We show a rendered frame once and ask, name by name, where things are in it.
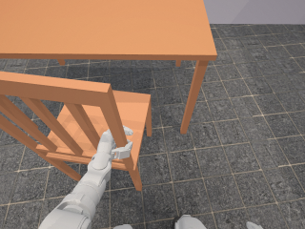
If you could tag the left robot forearm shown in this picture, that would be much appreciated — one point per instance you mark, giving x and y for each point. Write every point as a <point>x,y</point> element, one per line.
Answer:
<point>89,190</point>

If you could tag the table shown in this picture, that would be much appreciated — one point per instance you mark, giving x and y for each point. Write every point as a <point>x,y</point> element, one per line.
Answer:
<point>110,30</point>

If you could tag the robot left hand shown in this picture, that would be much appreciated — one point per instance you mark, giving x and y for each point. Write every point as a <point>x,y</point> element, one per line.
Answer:
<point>107,145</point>

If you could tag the robot right shin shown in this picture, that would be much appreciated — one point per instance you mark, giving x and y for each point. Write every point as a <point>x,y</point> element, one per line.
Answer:
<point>185,216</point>

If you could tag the right robot thigh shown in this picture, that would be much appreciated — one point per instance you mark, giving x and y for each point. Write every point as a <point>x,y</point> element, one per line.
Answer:
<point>189,223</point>

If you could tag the left robot upper arm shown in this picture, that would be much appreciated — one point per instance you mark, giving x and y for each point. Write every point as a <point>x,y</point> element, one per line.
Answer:
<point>61,219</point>

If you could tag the chair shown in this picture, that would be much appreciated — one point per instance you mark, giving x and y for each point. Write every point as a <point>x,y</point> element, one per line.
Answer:
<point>90,109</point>

